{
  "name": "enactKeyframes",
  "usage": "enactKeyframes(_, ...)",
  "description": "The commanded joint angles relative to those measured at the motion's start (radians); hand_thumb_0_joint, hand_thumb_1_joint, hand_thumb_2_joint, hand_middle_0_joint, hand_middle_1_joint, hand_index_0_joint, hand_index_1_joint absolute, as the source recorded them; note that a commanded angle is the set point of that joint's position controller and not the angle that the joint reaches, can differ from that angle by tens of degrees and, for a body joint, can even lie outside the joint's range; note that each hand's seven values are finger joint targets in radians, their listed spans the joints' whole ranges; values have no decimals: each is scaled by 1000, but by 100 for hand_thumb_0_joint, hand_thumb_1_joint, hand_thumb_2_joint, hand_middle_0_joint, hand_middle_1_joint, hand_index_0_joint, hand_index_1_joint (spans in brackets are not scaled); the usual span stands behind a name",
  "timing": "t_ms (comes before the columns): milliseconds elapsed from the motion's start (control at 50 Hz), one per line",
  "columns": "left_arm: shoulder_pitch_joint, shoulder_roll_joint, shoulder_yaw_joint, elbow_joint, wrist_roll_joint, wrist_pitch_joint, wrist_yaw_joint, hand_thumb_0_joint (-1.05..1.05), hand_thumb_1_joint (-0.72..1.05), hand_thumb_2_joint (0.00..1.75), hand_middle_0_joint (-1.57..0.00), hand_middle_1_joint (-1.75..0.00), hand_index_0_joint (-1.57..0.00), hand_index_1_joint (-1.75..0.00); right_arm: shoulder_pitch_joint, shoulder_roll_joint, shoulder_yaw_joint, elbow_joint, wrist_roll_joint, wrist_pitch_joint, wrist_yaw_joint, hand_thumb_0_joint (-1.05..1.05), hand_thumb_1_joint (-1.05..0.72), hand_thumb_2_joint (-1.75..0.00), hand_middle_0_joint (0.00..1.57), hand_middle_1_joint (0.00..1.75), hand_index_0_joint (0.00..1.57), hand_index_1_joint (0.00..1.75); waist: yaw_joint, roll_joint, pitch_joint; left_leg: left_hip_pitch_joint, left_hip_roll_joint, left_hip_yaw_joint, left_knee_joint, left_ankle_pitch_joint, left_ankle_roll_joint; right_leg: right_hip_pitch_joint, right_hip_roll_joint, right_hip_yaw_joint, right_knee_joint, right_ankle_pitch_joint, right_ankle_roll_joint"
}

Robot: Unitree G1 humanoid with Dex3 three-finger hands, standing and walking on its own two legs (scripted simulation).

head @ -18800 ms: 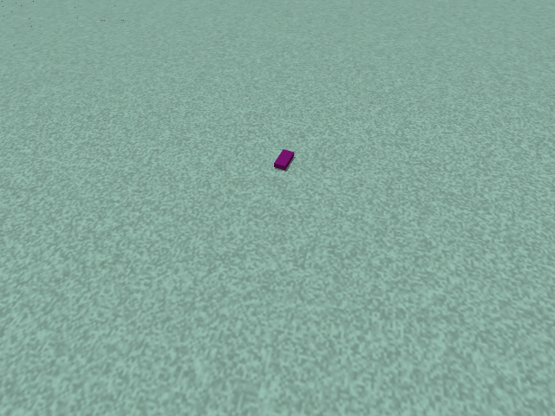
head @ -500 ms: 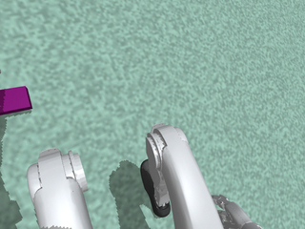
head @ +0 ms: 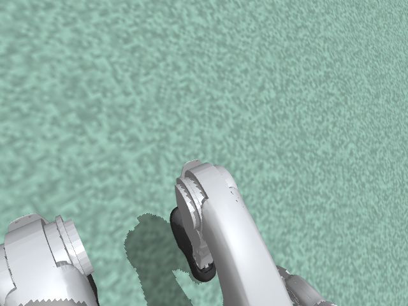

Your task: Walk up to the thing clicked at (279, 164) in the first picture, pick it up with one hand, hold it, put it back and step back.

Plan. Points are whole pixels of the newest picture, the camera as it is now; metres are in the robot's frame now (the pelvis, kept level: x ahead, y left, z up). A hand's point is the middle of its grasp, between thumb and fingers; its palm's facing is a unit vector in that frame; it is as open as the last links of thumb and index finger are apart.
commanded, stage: rest palm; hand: left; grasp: from above
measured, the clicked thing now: out of the picture +0.46 +0.34 -0.29
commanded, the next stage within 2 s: close in 0.78 s
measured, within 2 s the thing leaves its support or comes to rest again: neither
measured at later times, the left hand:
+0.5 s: hand out of the picture +0.44 +0.34 -0.24, palm faces -0.43 -0.13 -0.89, open 14.4 cm
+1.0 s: hand out of the picture +0.44 +0.33 -0.25, palm faces -0.43 -0.13 -0.89, open 13.9 cm
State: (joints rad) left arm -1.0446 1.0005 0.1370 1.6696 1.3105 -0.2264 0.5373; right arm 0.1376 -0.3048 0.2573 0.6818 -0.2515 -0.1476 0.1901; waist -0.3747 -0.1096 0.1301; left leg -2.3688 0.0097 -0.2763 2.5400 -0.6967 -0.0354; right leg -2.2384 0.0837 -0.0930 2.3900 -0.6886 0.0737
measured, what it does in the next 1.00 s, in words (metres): stands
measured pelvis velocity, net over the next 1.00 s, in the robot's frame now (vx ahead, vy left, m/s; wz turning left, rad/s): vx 0.00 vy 0.01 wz -0.04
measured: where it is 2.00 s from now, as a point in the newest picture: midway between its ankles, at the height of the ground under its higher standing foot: (147, 283)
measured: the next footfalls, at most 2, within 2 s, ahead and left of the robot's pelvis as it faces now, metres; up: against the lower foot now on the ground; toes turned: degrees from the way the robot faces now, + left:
none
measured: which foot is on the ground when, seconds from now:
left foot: down 0.00-1.00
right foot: down 0.00-1.00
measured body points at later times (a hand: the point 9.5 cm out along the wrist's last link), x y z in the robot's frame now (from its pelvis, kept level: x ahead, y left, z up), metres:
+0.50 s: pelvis +0.00 +0.00 +0.00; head +0.26 +0.14 +0.33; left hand +0.46 +0.34 -0.19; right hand +0.06 -0.26 -0.06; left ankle +0.06 +0.14 -0.27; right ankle +0.11 -0.14 -0.27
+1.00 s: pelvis +0.00 +0.01 -0.01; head +0.27 +0.14 +0.33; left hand +0.46 +0.33 -0.20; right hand +0.05 -0.24 -0.06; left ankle +0.06 +0.14 -0.27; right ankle +0.11 -0.13 -0.27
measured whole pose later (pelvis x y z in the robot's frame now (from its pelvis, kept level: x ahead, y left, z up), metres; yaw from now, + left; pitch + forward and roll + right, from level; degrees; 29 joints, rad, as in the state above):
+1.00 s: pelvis +0.00 +0.01 -0.01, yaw -2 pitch +25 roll -16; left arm -1.04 1.05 0.10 1.75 1.31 -0.25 0.63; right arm 0.08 -0.34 0.32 0.67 -0.30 -0.24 0.25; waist -0.38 -0.16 0.19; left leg -2.34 0.02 -0.32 2.59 -0.72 -0.02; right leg -2.20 0.09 -0.13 2.39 -0.68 0.08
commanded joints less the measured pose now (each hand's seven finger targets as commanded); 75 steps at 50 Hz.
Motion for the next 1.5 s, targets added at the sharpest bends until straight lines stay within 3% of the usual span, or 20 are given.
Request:
enactKeyframes(0, -253, 239, 4, -123, -22, -11, 34, 0, -60, 104, -6, -94, -4, -96, 162, -325, -93, -4, 0, -10, -3, 0, -90, -90, 20, 30, 20, 30, -25, 504, -664, 541, 28, 142, -243, 224, 43, 330, 12, -158, -198, 291, -85)
enactKeyframes(20, -235, 288, 45, -118, -29, -15, 43, 0, -60, 105, -6, -94, -3, -97, 168, -334, -94, 9, 0, -9, -6, 0, -89, -90, 20, 30, 20, 30, -11, 496, -666, 529, 29, 138, -242, 221, 43, 338, 14, -161, -204, 286, -85)
enactKeyframes(120, -235, 246, 8, -110, -14, -29, 47, 0, -61, 106, -7, -93, -3, -96, 158, -332, -85, -5, -13, -8, 3, 0, -90, -90, 20, 30, 20, 30, -27, 517, -638, 537, 31, 133, -240, 225, 39, 332, 16, -168, -196, 290, -85)
enactKeyframes(160, -224, 272, 28, -100, -8, -31, 59, 0, -61, 107, -7, -92, -3, -96, 167, -342, -88, 7, -14, -7, 4, 0, -90, -90, 20, 30, 20, 30, -26, 506, -638, 538, 34, 127, -238, 234, 38, 335, 17, -173, -192, 297, -85)
enactKeyframes(260, -250, 231, -14, -76, -11, -37, 71, 0, -59, 105, -7, -93, -4, -96, 139, -343, -78, 1, -22, -17, 13, 0, -89, -90, 20, 30, 20, 30, -44, 503, -600, 530, 36, 122, -236, 207, 37, 312, 17, -184, -188, 280, -83)
enactKeyframes(300, -258, 268, 6, -92, -9, -42, 80, 0, -60, 105, -7, -93, -4, -96, 142, -351, -76, 7, -24, -18, 12, 0, -89, -90, 20, 30, 20, 30, -41, 505, -609, 530, 37, 119, -240, 203, 38, 330, 20, -182, -201, 277, -81)
enactKeyframes(600, -253, 246, -31, -47, -11, -20, 111, 0, -56, 101, -7, -95, -5, -97, 108, -366, -60, -8, -29, -57, 31, 0, -90, -90, 20, 30, 20, 30, -51, 528, -586, 548, 42, 108, -241, 201, 29, 321, 23, -192, -182, 277, -82)
enactKeyframes(660, -235, 272, -11, -16, -14, -16, 122, 0, -56, 101, -7, -96, -5, -98, 95, -354, -42, 0, -28, -60, 32, 0, -90, -90, 20, 30, 20, 30, -41, 513, -575, 533, 46, 101, -239, 192, 28, 323, 24, -195, -181, 271, -82)
enactKeyframes(700, -245, 257, -21, -30, -11, -19, 123, 0, -56, 101, -7, -96, -5, -98, 108, -373, -51, -6, -32, -61, 34, 0, -90, -90, 20, 30, 20, 30, -56, 520, -582, 535, 44, 101, -237, 205, 29, 327, 25, -196, -182, 284, -80)
enactKeyframes(860, -234, 265, -28, -18, -25, -24, 127, 0, -54, 100, -9, -95, -7, -97, 90, -372, -31, -4, -35, -82, 45, 0, -90, -90, 20, 30, 20, 30, -59, 510, -551, 540, 49, 85, -242, 187, 24, 322, 24, -204, -179, 268, -78)
enactKeyframes(900, -248, 267, -31, -29, -12, -26, 127, 0, -40, 90, -16, -94, -16, -93, 96, -383, -39, -9, -36, -85, 48, 0, -89, -90, 20, 30, 20, 30, -63, 530, -545, 546, 48, 85, -241, 189, 23, 312, 19, -203, -168, 270, -78)
enactKeyframes(980, -243, 271, -32, -20, -21, -21, 135, 0, -32, 83, -21, -90, -22, -89, 79, -373, -25, -9, -36, -90, 53, 0, -89, -90, 20, 30, 20, 30, -66, 517, -531, 527, 51, 88, -241, 169, 24, 331, 23, -201, -186, 260, -76)
enactKeyframes(1020, -247, 277, -25, -24, -21, -16, 140, 0, -31, 82, -22, -88, -23, -87, 91, -385, -41, -2, -36, -92, 50, 0, -89, -90, 20, 30, 20, 30, -64, 526, -551, 535, 51, 89, -244, 180, 23, 338, 25, -197, -193, 269, -78)
enactKeyframes(1040, -272, 241, -54, -46, -27, -16, 134, 0, -30, 81, -23, -87, -24, -86, 89, -384, -41, -6, -35, -96, 53, 0, -89, -90, 20, 30, 20, 30, -69, 524, -554, 537, 50, 86, -240, 191, 21, 328, 20, -200, -184, 281, -76)
enactKeyframes(1160, -251, 292, -22, -24, -37, -2, 128, 0, -21, 74, -30, -81, -31, -79, 101, -385, -32, -1, -26, -103, 54, 0, -89, -90, 20, 30, 20, 30, -66, 515, -556, 531, 51, 95, -231, 210, 27, 362, 22, -194, -195, 298, -74)
enactKeyframes(1240, -237, 278, -34, -27, -38, -3, 107, 0, -18, 70, -33, -78, -34, -77, 109, -387, -35, -7, -27, -99, 54, 0, -89, -90, 20, 30, 20, 30, -67, 529, -563, 548, 50, 95, -230, 224, 27, 357, 22, -198, -188, 301, -77)
enactKeyframes(1300, -229, 298, -15, -47, -50, -7, 105, 0, -14, 67, -35, -76, -36, -74, 108, -382, -27, -3, -23, -97, 54, 0, -89, -90, 20, 30, 20, 30, -55, 520, -583, 547, 51, 96, -223, 256, 28, 375, 19, -196, -187, 327, -75)
enactKeyframes(1360, -215, 273, -32, -12, -55, -16, 93, 0, -11, 65, -36, -76, -38, -73, 111, -377, -24, -8, -30, -90, 50, 0, -89, -90, 20, 30, 20, 30, -73, 501, -552, 525, 51, 98, -228, 216, 32, 373, 23, -199, -201, 298, -74)
enactKeyframes(1440, -236, 307, -22, -49, -47, -31, 98, 0, -6, 62, -40, -73, -43, -70, 98, -384, -26, -14, -24, -78, 39, 0, -89, -90, 20, 30, 20, 30, -57, 510, -554, 521, 53, 93, -242, 189, 29, 361, 23, -200, -202, 268, -79)
enactKeyframes(1480, -228, 292, -24, -43, -46, -37, 97, 0, -3, 59, -43, -70, -45, -67, 105, -376, -22, -14, -25, -77, 41, 0, -89, -90, 20, 30, 20, 30, -60, 503, -557, 527, 51, 91, -234, 203, 30, 360, 19, -202, -193, 280, -77)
